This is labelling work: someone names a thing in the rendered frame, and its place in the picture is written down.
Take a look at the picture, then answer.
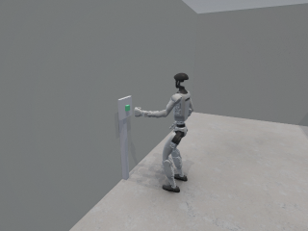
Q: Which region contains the right robot upper arm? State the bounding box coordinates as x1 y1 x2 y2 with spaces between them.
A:
187 90 193 114

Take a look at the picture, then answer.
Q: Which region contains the robot right foot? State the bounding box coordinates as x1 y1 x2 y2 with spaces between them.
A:
174 173 188 182

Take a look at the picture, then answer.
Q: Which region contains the right robot shin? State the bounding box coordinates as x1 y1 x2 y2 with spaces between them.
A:
170 149 184 177

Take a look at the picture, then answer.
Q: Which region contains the right robot hand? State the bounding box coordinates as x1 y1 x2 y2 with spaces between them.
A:
169 121 177 133

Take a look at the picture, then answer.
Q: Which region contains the panel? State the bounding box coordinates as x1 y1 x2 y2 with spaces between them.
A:
117 95 133 180

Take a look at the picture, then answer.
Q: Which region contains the robot left forearm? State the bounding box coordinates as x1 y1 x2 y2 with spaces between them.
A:
141 111 166 118

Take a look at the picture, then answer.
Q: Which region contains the left robot hand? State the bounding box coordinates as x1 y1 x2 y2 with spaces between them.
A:
134 107 142 117

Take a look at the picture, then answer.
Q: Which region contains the left robot upper arm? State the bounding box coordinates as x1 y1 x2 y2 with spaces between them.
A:
162 93 182 117

